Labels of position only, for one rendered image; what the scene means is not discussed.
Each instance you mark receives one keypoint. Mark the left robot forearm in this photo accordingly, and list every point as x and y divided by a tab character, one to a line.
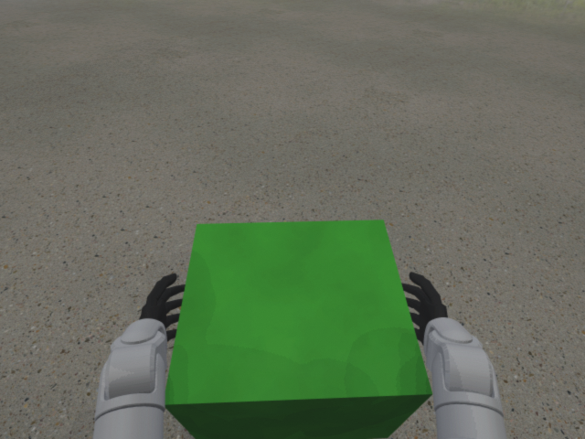
131	394

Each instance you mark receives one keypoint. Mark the carton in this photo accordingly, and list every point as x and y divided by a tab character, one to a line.
294	330

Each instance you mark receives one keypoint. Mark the right robot hand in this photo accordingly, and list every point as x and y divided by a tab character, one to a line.
429	305

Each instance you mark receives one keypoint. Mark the left robot hand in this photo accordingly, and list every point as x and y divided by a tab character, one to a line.
156	308

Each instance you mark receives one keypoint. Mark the right robot forearm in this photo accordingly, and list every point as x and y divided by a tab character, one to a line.
466	397

